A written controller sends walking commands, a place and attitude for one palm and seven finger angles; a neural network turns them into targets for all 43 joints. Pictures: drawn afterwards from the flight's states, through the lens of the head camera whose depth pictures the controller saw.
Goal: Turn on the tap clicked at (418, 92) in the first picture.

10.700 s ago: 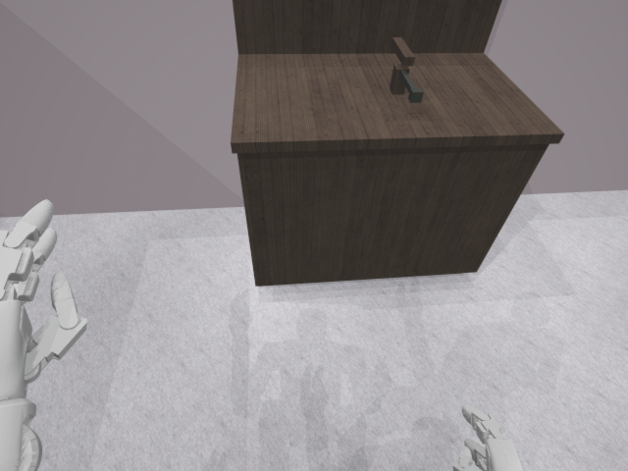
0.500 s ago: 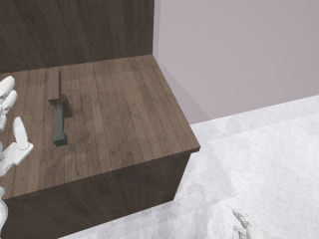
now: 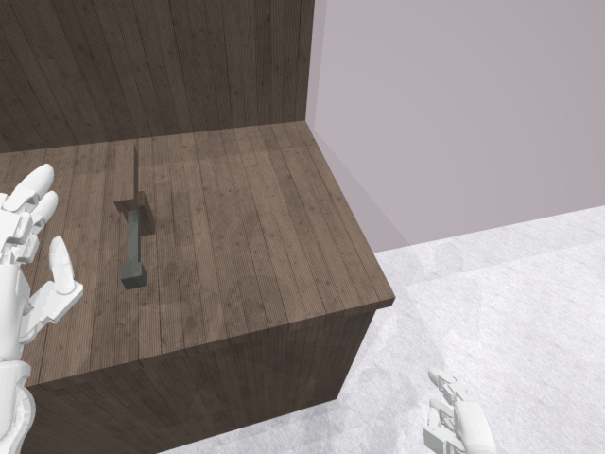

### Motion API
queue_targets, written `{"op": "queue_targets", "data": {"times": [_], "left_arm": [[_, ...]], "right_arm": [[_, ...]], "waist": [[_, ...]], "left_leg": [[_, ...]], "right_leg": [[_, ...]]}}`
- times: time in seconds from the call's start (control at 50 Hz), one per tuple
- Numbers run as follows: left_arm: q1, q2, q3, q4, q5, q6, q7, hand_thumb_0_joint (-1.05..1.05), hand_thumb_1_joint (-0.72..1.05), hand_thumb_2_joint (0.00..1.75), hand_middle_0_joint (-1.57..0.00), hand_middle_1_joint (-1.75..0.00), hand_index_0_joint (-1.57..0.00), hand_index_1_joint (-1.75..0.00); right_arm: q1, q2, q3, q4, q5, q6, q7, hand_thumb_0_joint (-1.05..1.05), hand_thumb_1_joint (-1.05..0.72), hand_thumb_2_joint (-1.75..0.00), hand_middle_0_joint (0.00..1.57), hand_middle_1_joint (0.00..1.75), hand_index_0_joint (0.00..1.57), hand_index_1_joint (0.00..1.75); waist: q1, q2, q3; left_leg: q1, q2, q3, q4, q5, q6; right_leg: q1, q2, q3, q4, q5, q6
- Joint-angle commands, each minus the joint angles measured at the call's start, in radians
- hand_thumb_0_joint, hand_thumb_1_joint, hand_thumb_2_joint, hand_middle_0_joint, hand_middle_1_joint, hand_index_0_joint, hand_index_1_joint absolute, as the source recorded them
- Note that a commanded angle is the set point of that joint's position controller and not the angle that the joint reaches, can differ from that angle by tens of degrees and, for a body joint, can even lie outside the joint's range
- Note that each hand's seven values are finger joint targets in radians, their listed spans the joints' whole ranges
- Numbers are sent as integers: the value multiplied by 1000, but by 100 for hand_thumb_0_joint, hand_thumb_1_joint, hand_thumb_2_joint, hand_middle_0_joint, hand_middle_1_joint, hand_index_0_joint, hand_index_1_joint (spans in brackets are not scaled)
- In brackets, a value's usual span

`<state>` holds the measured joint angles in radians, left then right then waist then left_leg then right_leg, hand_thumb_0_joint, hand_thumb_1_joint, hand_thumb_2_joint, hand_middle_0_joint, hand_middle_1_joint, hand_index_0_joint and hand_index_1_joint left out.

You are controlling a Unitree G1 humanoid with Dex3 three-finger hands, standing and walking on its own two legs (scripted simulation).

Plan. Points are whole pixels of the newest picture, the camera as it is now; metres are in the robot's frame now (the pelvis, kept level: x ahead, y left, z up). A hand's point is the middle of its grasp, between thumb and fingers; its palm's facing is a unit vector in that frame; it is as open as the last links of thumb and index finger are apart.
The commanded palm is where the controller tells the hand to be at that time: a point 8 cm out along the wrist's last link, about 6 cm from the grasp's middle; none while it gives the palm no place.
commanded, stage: look again from close up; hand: left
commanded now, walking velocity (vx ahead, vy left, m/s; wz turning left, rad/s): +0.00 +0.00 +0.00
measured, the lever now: (134, 275) +0.33 +0.28 +0.01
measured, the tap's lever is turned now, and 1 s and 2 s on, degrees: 0 0 0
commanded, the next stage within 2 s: turn the palm inward beside the body in 0.20 s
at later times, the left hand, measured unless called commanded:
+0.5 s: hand (76, 273) +0.23 +0.25 +0.17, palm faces +0.37 -0.85 -0.36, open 7.4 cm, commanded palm +0.15 +0.27 +0.17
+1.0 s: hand (129, 322) +0.20 +0.20 +0.14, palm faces +0.43 -0.84 -0.33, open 7.4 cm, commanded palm +0.14 +0.24 +0.15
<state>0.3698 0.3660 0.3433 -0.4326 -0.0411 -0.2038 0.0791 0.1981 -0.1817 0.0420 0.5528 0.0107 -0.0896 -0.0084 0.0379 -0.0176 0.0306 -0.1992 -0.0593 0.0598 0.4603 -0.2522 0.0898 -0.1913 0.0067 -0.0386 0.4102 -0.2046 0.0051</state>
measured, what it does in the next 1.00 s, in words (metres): shifts its weight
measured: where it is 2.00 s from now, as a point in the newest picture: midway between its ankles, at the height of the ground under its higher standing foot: outside the picture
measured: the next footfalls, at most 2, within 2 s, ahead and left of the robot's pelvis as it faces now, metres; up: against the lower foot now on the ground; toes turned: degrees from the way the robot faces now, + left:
none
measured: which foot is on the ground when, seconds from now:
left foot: down 0.00-1.00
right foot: down 0.00-1.00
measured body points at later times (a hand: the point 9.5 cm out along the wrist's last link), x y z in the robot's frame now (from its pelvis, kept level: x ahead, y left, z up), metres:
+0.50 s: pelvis -0.01 -0.02 -0.01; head -0.01 -0.03 +0.44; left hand +0.21 +0.30 +0.19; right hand +0.17 -0.25 -0.09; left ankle +0.00 +0.05 -0.74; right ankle +0.00 -0.12 -0.74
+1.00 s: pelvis +0.00 -0.08 -0.02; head -0.01 -0.10 +0.43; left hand +0.17 +0.24 +0.16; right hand +0.20 -0.29 -0.11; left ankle +0.00 +0.05 -0.74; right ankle +0.00 -0.12 -0.74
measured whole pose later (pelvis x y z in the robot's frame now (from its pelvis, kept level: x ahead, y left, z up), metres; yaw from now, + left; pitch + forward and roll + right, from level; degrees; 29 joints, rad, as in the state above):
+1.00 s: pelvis +0.00 -0.08 -0.02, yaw +4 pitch +2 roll +0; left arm 0.33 0.40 0.36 -0.30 -0.19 -0.05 0.03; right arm 0.17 -0.24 0.02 0.66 0.04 -0.12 -0.05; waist 0.04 0.04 -0.05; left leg -0.38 -0.01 -0.03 0.69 -0.34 -0.01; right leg -0.35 0.08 -0.10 0.66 -0.35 -0.10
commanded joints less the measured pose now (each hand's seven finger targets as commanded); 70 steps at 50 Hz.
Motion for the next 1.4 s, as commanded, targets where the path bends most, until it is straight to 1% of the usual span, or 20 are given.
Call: {"op": "queue_targets", "data": {"times": [0.0, 0.08, 0.26, 0.28, 0.3, 0.32, 0.34, 0.36, 0.4, 0.46, 0.58, 0.68, 0.76, 0.84, 0.88, 1.02, 1.1, 1.2, 1.24, 1.38], "left_arm": [[-68, 140, 82, -176, -4, -57, 18, 0, 90, 90, -20, -30, -20, -30], [-79, 193, 121, -228, -1, -62, 24, 0, 90, 90, -20, -30, -20, -30], [-30, 174, 112, -214, -4, -73, 25, 0, 90, 90, -20, -30, -20, -30], [-901, 872, 295, -536, 36, -205, 37, 0, 90, 90, -20, -30, -20, -30], [-558, 399, 293, 31, 92, -23, -10, 0, 90, 90, -20, -30, -20, -30], [-365, 261, 112, 102, -38, 50, -33, 0, 90, 90, -20, -30, -20, -30], [-350, 179, 131, 29, -78, 94, -77, 0, 90, 90, -20, -30, -20, -30], [-245, 205, 150, 50, -128, 148, -104, 0, 90, 90, -20, -30, -20, -30], [-139, 108, 47, 13, -126, 220, -136, 0, 90, 90, -20, -30, -20, -30], [-72, 174, 67, -120, -58, 175, -105, 0, 90, 90, -20, -30, -20, -30], [-214, 341, 264, -177, -67, -54, 45, 0, 90, 90, -20, -30, -20, -30], [-279, 266, 151, -19, -73, 2, 31, 0, 90, 90, -20, -30, -20, -30], [-340, 249, 60, -12, -88, 81, -31, 0, 90, 90, -20, -30, -20, -30], [-273, 280, 126, -22, -111, 92, -40, 0, 90, 90, -20, -30, -20, -30], [-192, 314, 205, -34, -127, 88, -26, 0, 90, 90, -20, -30, -20, -30], [-18, 207, 185, -119, -173, 95, -16, 0, 90, 90, -20, -30, -20, -30], [-10, 163, 134, -143, -174, 87, -20, 0, 90, 90, -20, -30, -20, -30], [-13, 146, 97, -217, -151, 49, 9, 0, 90, 90, -20, -30, -20, -30], [33, 139, 90, -214, -150, 40, 23, 0, 90, 90, -20, -30, -20, -30], [77, 104, 71, -205, -155, 92, 50, 0, 90, 90, -20, -30, -20, -30]], "right_arm": [[-75, -140, -60, -153, -1, -42, -21, 0, -90, -90, 20, 30, 20, 30], [-85, -141, -63, -153, 4, -50, -25, 0, -90, -90, 20, 30, 20, 30], [-61, -145, -73, -149, 3, -56, -27, 0, -90, -90, 20, 30, 20, 30], [90, -219, 113, -247, 74, -39, -91, 0, -90, -90, 20, 30, 20, 30], [-66, -153, -70, -59, -45, -51, -75, 0, -90, -90, 20, 30, 20, 30], [-53, -208, -83, -105, -22, -59, -22, 0, -90, -90, 20, 30, 20, 30], [-75, -233, -92, -84, -11, -61, -14, 0, -90, -90, 20, 30, 20, 30], [-80, -239, -92, -74, -3, -57, -15, 0, -90, -90, 20, 30, 20, 30], [-133, -233, -74, -91, 16, -44, 11, 0, -90, -90, 20, 30, 20, 30], [-168, -226, -75, -111, 3, -26, 26, 0, -90, -90, 20, 30, 20, 30], [-157, -187, -67, -72, -5, -38, -4, 0, -90, -90, 20, 30, 20, 30], [-166, -185, -57, -49, 12, -60, -28, 0, -90, -90, 20, 30, 20, 30], [-193, -188, -57, -59, 24, -77, -55, 0, -90, -90, 20, 30, 20, 30], [-195, -182, -66, -58, 28, -87, -60, 0, -90, -90, 20, 30, 20, 30], [-186, -174, -68, -53, 31, -88, -56, 0, -90, -90, 20, 30, 20, 30], [-110, -180, -74, -76, 38, -105, -44, 0, -90, -90, 20, 30, 20, 30], [-80, -189, -75, -77, 40, -130, -55, 0, -90, -90, 20, 30, 20, 30], [-68, -186, -76, -74, 34, -164, -60, 0, -90, -90, 20, 30, 20, 30], [-63, -188, -74, -77, 29, -176, -59, 0, -90, -90, 20, 30, 20, 30], [-91, -181, -61, -79, 38, -171, -64, 0, -90, -90, 20, 30, 20, 30]], "waist": [[-15, 66, -132], [-14, 96, -145], [-16, 90, -141], [-85, 367, -23], [45, 217, -176], [11, 154, -179], [19, 127, -259], [35, 138, -252], [36, 23, -209], [17, -18, -177], [6, 83, -164], [-16, 168, -141], [-20, 81, -110], [7, -25, -136], [33, -11, -170], [25, 17, -252], [4, 12, -223], [11, 89, -256], [18, 59, -259], [30, 53, -196]], "left_leg": [[-5, 166, -148, -120, 168, -110], [2, 163, -154, -125, 182, -112], [-1, 167, -160, -124, 179, -109], [-322, 155, -225, -154, -110, -72], [5, 119, -182, -119, 119, -184], [81, 101, -206, -79, 409, -211], [200, 110, -166, -35, 474, -192], [197, 96, -150, -29, 500, -181], [133, 93, -134, -21, 460, -162], [44, 85, -125, -2, 296, -119], [-63, 52, -109, 44, -24, -75], [-122, 30, -87, 118, -109, -56], [-189, 41, -95, 183, -112, -66], [-244, 64, -123, 210, -84, -83], [-245, 66, -121, 210, -49, -86], [-200, 61, -95, 208, 133, -68], [-176, 54, -92, 204, 156, -53], [-122, 45, -94, 193, 194, -45], [-123, 47, -101, 188, 213, -47], [-138, 51, -107, 162, 178, -54]], "right_leg": [[66, -65, 68, -28, 145, -41], [79, -68, 71, -19, 158, -41], [81, -72, 73, -22, 150, -44], [152, 38, 43, 194, -137, 41], [3, 46, -8, 158, -53, -57], [-100, 42, -57, 124, 4, -61], [-140, 44, -32, 104, 50, -42], [-120, 34, -31, 93, 60, -42], [-107, 35, -61, 89, 98, -39], [-119, 43, -64, 95, 77, -35], [-177, 43, -11, 98, -109, -33], [-184, -11, 62, 58, -211, -36], [-159, -83, 192, -25, -371, -12], [-92, -139, 263, -27, -294, 28], [-46, -142, 260, 10, -155, 33], [-24, -99, 144, 134, 301, 35], [-86, -69, 90, 146, 283, 27], [-116, -37, 34, 163, 207, -3], [-116, -28, 19, 172, 198, -9], [-132, -17, 2, 156, 122, -20]]}}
